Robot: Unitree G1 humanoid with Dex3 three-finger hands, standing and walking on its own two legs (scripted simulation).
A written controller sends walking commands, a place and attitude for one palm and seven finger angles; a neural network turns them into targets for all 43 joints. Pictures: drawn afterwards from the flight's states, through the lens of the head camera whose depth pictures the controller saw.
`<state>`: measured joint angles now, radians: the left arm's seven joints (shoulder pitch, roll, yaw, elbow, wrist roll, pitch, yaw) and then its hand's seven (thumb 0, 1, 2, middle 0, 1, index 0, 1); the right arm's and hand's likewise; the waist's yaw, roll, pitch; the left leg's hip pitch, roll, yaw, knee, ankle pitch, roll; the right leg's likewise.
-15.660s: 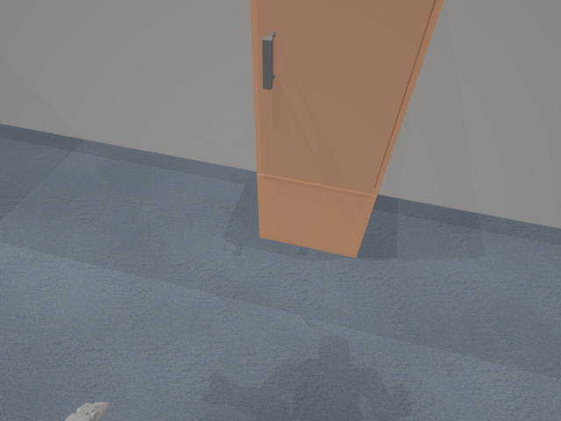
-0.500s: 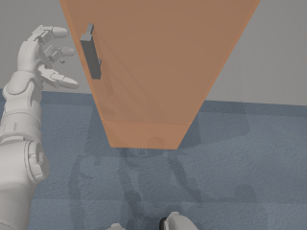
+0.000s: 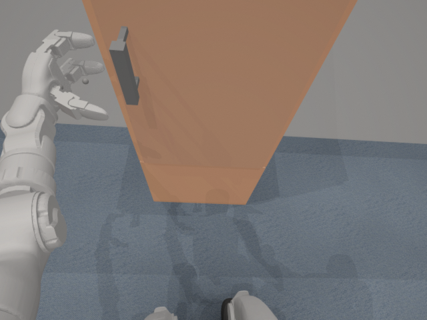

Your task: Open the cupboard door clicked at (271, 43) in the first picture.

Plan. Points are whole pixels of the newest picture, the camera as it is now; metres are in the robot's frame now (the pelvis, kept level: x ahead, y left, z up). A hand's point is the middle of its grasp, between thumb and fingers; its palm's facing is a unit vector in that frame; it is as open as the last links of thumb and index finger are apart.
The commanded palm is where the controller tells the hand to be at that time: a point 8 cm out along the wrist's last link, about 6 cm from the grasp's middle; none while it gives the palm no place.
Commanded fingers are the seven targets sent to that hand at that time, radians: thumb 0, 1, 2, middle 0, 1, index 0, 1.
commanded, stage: slide the fingers in behind the handle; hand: left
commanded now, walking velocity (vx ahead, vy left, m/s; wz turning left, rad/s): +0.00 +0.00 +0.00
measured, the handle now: (128, 68) +0.55 +0.12 +0.11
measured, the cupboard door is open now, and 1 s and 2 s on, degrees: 0 0 0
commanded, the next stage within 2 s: close the thumb around the handle in 1.48 s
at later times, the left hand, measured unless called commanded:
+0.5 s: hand (102, 84) +0.51 +0.16 +0.12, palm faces -0.07 -1.00 -0.01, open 14.5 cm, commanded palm +0.49 +0.18 +0.12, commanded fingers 0.00 -0.50 0.30 -0.30 -1.20 -0.30 -1.20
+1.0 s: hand (130, 84) +0.51 +0.11 +0.12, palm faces -0.10 -0.99 +0.00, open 13.9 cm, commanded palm +0.49 +0.16 +0.12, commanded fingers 0.00 -0.50 0.30 -0.30 -1.20 -0.30 -1.20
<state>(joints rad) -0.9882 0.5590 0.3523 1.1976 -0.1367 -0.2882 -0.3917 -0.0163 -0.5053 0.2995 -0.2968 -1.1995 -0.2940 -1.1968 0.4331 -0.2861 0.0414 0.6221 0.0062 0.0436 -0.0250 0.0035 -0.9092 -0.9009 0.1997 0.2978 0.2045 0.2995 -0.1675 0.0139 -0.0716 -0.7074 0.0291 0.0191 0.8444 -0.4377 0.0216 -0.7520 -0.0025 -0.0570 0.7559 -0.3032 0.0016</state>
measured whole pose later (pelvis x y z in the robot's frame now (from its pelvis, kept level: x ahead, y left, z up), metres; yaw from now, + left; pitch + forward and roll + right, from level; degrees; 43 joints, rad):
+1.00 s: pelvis +0.00 -0.01 +0.00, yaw +0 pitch +16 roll -1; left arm -0.99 0.38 0.28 1.19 -0.11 -0.33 -0.21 -0.02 -0.50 0.30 -0.31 -1.21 -0.31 -1.22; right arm 0.41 -0.27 0.03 0.63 0.00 0.01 0.00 0.00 -0.91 -0.90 0.20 0.30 0.20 0.30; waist -0.16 0.02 -0.07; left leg -0.68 0.02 0.02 0.83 -0.43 0.01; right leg -0.74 -0.01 -0.05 0.78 -0.31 -0.01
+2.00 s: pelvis -0.01 +0.00 +0.00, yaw +0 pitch +17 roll -1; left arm -1.03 0.38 0.27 1.21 -0.10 -0.34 -0.17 -0.01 0.20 0.60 -0.36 -1.28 -0.36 -1.28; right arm 0.42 -0.27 0.03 0.63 -0.01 0.00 0.01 0.00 -0.91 -0.90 0.20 0.30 0.20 0.30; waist -0.17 0.02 -0.07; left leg -0.71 0.02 0.03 0.85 -0.43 0.02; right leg -0.77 -0.01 -0.05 0.79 -0.31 0.00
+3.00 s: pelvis +0.01 -0.02 +0.02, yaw -1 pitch +8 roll +0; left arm -0.22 -0.02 0.01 0.28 -0.08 -0.17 0.24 0.02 0.72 0.76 -0.36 -1.35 -0.38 -1.35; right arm 0.25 -0.22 0.00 0.54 -0.01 0.01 0.04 0.01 -0.91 -0.90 0.20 0.30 0.20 0.30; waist -0.03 0.03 -0.09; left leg -0.42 0.02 0.05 0.69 -0.40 0.00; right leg -0.52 0.00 -0.02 0.69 -0.31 -0.02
